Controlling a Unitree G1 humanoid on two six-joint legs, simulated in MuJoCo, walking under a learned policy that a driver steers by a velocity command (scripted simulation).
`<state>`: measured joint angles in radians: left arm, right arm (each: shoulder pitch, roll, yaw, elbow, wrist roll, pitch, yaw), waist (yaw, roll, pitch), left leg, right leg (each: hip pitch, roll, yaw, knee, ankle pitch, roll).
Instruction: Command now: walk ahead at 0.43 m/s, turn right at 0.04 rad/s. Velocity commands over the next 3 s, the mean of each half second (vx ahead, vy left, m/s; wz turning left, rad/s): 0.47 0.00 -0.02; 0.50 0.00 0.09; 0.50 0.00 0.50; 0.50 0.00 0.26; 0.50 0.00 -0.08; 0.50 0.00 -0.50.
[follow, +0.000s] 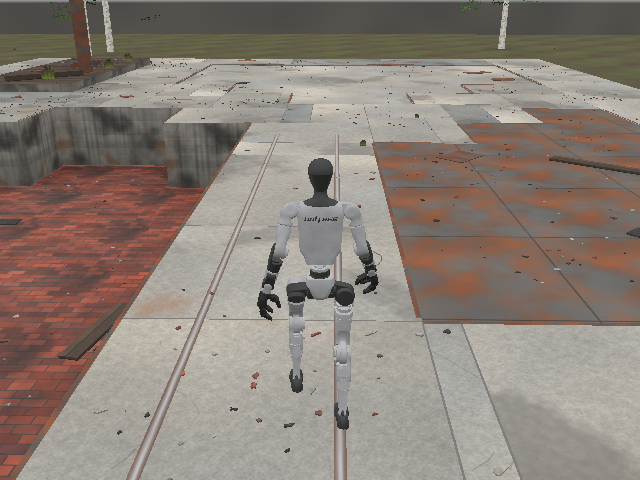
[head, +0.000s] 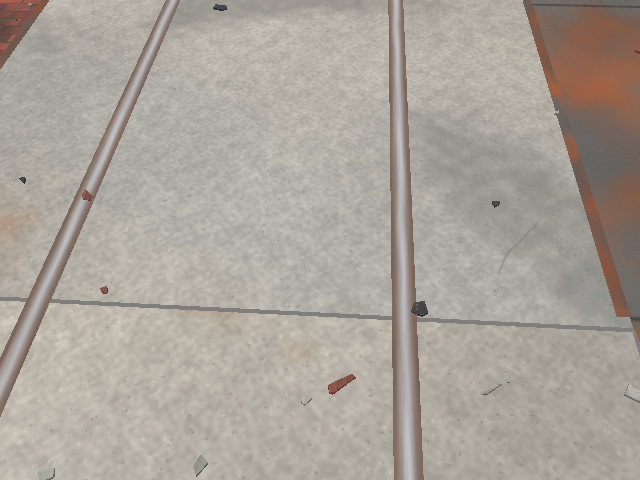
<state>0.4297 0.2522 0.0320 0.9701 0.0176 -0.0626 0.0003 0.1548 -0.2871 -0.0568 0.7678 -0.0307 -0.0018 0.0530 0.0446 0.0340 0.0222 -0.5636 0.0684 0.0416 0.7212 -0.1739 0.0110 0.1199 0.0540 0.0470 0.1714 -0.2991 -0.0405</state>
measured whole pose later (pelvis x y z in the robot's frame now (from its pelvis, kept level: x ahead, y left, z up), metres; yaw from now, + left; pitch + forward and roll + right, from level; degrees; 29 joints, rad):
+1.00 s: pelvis +0.55 +0.01 +0.01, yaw +4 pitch +0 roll -1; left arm 0.39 0.21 0.04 1.03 0.02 -0.10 0.00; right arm 0.16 -0.24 -0.04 0.89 -0.02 -0.02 0.04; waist 0.02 0.04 0.04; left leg -0.65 0.09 -0.01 0.82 -0.03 0.04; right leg 0.03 0.08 -0.15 0.19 -0.23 -0.08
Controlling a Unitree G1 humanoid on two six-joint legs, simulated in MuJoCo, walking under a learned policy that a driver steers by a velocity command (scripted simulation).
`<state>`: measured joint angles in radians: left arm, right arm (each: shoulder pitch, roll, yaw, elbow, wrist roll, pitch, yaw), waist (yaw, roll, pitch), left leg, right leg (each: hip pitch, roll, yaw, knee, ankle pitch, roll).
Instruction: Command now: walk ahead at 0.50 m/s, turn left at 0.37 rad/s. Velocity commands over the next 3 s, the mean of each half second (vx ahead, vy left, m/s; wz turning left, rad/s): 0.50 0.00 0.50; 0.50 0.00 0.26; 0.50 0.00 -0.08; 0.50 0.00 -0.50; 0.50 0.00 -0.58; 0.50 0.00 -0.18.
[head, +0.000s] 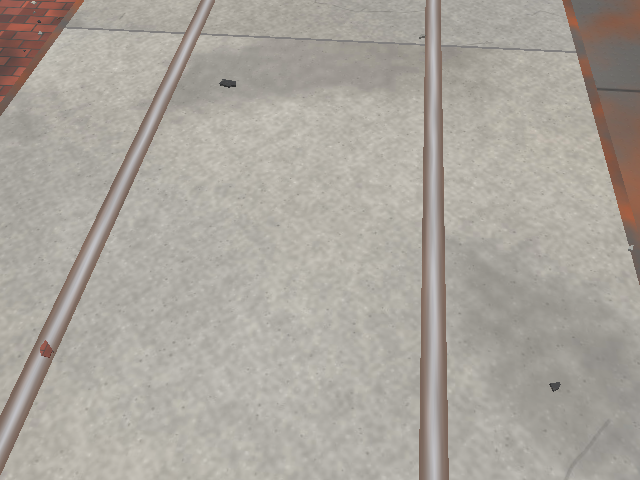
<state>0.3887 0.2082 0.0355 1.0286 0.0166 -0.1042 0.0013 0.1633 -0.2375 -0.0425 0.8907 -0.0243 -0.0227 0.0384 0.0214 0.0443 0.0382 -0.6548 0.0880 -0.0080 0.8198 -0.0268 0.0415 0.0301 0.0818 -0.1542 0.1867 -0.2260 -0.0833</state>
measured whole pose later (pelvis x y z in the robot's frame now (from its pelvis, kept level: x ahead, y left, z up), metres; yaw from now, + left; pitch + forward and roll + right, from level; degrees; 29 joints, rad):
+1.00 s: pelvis +0.57 +0.09 +0.00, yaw +23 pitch +1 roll -1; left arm 0.39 0.23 0.04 0.94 0.01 -0.09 -0.01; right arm 0.19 -0.27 -0.04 0.84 -0.04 -0.03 0.03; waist 0.03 0.05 0.03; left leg -0.58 0.06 -0.03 0.96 -0.20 0.03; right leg -0.09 0.07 -0.06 0.26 -0.18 -0.07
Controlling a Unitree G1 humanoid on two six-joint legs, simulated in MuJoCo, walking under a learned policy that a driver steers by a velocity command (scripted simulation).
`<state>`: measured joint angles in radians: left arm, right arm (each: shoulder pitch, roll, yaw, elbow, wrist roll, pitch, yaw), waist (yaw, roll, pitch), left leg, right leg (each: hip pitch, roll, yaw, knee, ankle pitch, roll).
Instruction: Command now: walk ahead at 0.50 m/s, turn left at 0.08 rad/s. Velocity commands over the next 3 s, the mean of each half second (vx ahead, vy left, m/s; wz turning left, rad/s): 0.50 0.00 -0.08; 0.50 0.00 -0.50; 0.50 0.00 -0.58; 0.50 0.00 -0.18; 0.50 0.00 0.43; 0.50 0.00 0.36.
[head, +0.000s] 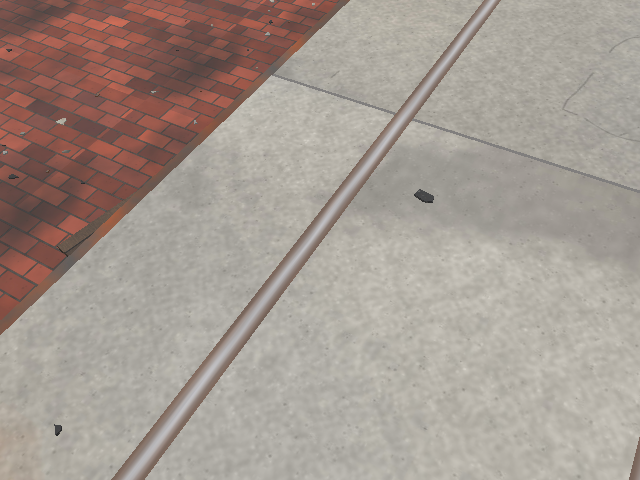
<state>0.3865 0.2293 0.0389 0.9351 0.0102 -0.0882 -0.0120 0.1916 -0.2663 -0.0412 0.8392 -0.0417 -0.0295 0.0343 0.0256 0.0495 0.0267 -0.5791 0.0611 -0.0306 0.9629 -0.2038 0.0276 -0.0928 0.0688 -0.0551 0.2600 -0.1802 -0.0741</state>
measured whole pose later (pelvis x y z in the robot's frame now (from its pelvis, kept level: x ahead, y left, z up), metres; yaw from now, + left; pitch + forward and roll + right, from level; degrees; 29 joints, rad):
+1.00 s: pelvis +0.52 -0.02 -0.01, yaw -22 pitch +0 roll +0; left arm 0.30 0.27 0.08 0.91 0.00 -0.03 0.00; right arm 0.17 -0.24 -0.04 0.81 -0.04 -0.05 0.01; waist 0.01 0.02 0.05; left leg -0.56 0.11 -0.03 1.10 -0.30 -0.03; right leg -0.18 0.15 -0.01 0.36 -0.18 -0.15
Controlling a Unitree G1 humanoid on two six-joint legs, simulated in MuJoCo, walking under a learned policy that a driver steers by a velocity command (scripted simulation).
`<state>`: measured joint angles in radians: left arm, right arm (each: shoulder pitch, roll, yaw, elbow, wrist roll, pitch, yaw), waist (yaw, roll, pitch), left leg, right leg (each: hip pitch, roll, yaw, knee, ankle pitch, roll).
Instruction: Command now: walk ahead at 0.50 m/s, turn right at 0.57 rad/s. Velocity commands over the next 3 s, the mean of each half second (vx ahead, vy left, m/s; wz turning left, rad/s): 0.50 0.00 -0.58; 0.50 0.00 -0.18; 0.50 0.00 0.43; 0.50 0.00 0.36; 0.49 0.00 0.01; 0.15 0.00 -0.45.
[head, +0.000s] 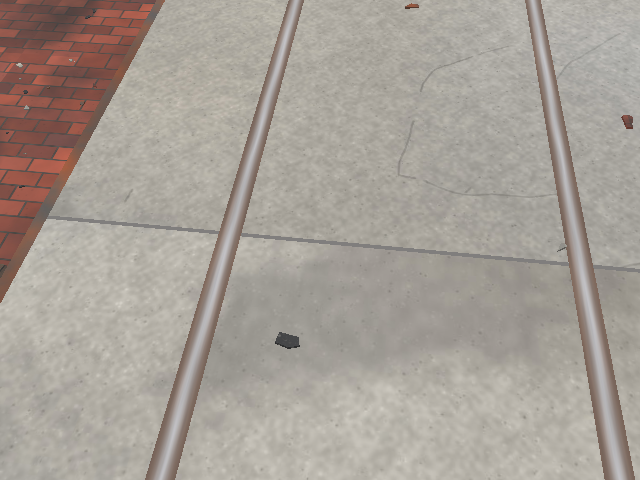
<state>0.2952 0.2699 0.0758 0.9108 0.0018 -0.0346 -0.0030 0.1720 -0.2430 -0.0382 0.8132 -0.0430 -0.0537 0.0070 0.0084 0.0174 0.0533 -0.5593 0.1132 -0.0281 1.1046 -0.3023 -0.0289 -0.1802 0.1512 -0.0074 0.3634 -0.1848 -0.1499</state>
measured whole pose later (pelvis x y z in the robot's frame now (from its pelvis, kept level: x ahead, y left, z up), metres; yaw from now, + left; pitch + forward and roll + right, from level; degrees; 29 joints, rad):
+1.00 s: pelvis +0.50 -0.09 +0.01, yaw -21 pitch +0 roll +0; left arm 0.27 0.24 0.03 0.86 0.02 -0.07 0.00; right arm 0.31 -0.26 -0.05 0.88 -0.02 -0.03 0.03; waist -0.01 0.03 0.03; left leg -0.49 0.07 -0.01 1.08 -0.29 0.04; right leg -0.17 0.05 -0.10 0.35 -0.19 -0.09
